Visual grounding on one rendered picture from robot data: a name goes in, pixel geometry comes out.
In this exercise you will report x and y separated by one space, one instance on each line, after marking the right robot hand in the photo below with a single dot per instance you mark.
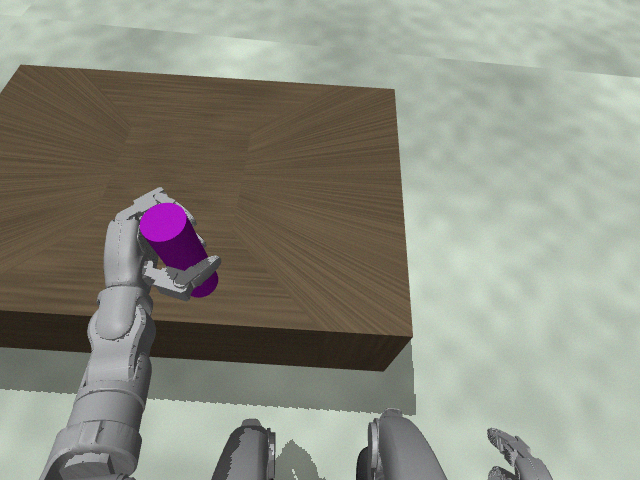
517 454

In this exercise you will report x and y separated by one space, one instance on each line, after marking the left robot hand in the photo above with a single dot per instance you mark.
130 260

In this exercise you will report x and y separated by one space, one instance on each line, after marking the left robot arm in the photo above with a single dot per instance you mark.
101 440

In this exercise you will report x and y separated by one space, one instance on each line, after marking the can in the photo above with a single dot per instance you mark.
168 230

